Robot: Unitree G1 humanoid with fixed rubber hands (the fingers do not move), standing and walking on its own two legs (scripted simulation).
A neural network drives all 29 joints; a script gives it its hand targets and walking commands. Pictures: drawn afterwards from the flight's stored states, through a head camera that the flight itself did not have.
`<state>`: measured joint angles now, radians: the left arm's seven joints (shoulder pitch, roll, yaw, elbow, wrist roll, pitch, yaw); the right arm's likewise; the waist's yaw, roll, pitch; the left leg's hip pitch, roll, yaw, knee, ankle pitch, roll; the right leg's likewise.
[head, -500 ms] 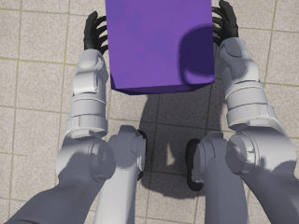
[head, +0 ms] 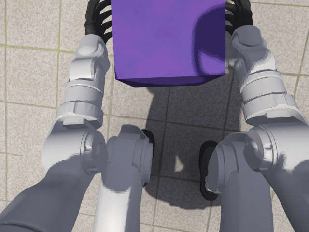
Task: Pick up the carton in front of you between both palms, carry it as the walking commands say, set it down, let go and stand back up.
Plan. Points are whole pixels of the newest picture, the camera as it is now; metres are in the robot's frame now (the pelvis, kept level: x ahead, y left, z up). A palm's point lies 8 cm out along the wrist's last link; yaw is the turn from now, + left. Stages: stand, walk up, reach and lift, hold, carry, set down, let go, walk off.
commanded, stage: set down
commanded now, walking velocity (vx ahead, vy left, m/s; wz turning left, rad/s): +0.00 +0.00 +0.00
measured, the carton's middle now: (166, 42) +0.52 +0.06 -0.23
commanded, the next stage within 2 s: none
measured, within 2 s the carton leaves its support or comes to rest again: rests again in 0.70 s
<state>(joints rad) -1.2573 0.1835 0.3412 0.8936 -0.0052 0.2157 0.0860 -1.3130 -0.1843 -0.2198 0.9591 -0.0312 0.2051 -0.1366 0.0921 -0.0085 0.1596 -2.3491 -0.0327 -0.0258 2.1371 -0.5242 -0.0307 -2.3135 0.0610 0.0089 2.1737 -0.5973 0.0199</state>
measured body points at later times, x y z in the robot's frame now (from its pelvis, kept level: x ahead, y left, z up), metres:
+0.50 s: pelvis -0.01 +0.00 -0.01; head +0.35 +0.00 +0.26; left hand +0.51 +0.22 -0.17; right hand +0.55 -0.09 -0.18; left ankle +0.12 +0.12 -0.34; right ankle +0.10 -0.12 -0.34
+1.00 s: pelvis -0.01 +0.00 -0.01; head +0.36 +0.00 +0.24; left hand +0.49 +0.24 -0.20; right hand +0.54 -0.14 -0.21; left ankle +0.12 +0.12 -0.34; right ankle +0.10 -0.12 -0.34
